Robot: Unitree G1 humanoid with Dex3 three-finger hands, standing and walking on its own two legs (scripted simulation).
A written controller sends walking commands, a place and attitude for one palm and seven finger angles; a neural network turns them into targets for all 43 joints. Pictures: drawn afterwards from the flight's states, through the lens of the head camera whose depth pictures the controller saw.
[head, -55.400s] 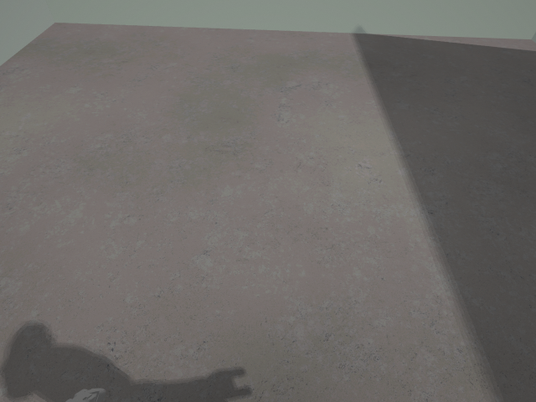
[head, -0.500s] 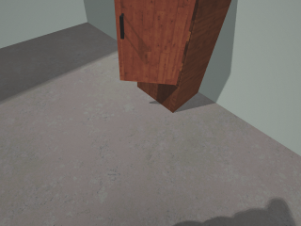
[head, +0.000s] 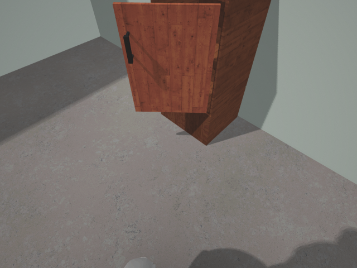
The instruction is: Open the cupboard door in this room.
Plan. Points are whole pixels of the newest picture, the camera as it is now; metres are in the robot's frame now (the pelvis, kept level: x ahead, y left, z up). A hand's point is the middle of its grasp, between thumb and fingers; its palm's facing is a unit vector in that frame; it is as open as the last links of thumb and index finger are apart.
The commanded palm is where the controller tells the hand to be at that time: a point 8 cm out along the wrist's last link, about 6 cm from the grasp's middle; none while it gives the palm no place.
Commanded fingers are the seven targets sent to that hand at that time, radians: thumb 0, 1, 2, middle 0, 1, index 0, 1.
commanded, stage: take the last steps up to it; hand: left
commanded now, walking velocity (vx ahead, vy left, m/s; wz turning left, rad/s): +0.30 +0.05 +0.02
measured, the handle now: (129, 47) +0.98 +0.26 -0.02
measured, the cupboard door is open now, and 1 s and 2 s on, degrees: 42 42 42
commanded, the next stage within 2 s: come to a stop and stand still in 0.88 s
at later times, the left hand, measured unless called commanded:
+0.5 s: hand (95, 244) +0.21 +0.24 -0.17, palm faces +0.02 -0.98 -0.17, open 7.3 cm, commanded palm none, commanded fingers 0.00 0.90 0.90 -0.20 -0.30 -0.20 -0.30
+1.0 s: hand (122, 189) +0.37 +0.20 -0.17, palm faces +0.03 -0.98 -0.19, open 7.1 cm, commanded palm none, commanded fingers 0.00 0.90 0.90 -0.20 -0.30 -0.20 -0.30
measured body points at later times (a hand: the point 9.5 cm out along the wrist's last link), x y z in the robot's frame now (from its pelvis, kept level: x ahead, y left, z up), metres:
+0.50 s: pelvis +0.17 +0.06 +0.00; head +0.19 +0.07 +0.45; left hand +0.21 +0.29 -0.16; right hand +0.20 -0.18 -0.15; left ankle +0.19 +0.14 -0.74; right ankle +0.20 -0.07 -0.68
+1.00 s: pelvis +0.34 +0.02 +0.00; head +0.37 +0.02 +0.45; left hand +0.37 +0.25 -0.16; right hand +0.37 -0.21 -0.16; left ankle +0.41 +0.14 -0.71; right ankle +0.30 -0.08 -0.74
